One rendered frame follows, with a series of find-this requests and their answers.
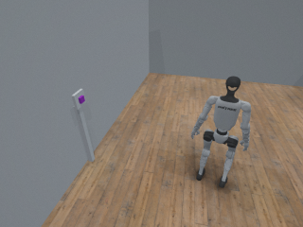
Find left robot upper arm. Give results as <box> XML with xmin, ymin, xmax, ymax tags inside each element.
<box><xmin>200</xmin><ymin>96</ymin><xmax>218</xmax><ymax>121</ymax></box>

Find button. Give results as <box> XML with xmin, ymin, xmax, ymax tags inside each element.
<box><xmin>79</xmin><ymin>96</ymin><xmax>85</xmax><ymax>104</ymax></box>

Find right robot upper arm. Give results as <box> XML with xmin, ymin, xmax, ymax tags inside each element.
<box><xmin>240</xmin><ymin>100</ymin><xmax>251</xmax><ymax>131</ymax></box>

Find robot left shin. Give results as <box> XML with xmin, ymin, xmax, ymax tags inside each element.
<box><xmin>199</xmin><ymin>149</ymin><xmax>207</xmax><ymax>175</ymax></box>

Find panel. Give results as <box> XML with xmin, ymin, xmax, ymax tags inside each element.
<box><xmin>72</xmin><ymin>88</ymin><xmax>95</xmax><ymax>162</ymax></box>

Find left robot hand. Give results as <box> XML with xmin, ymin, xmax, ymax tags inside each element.
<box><xmin>190</xmin><ymin>129</ymin><xmax>200</xmax><ymax>139</ymax></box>

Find robot torso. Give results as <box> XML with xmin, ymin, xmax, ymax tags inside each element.
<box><xmin>212</xmin><ymin>96</ymin><xmax>241</xmax><ymax>144</ymax></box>

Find robot right forearm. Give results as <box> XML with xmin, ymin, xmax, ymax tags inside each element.
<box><xmin>241</xmin><ymin>123</ymin><xmax>250</xmax><ymax>143</ymax></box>

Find right robot hand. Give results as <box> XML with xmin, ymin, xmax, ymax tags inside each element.
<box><xmin>240</xmin><ymin>140</ymin><xmax>249</xmax><ymax>151</ymax></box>

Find robot left forearm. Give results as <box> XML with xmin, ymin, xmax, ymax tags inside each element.
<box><xmin>193</xmin><ymin>113</ymin><xmax>205</xmax><ymax>131</ymax></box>

